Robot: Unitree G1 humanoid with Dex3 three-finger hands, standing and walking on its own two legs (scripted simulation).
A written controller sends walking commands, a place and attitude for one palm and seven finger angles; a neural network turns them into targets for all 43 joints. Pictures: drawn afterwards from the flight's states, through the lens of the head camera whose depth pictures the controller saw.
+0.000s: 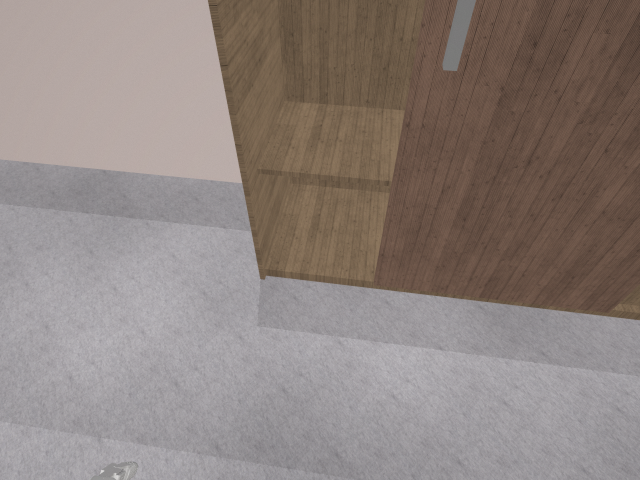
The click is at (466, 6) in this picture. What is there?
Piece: wardrobe's sliding door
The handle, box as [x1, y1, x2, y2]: [442, 0, 475, 70]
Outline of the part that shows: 475,0 457,1 443,59 443,69 456,70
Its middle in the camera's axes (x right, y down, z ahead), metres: +0.26 -0.42 +0.72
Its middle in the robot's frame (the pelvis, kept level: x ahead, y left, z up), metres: +0.86 -0.21 +0.22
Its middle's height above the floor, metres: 0.99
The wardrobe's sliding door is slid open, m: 0.42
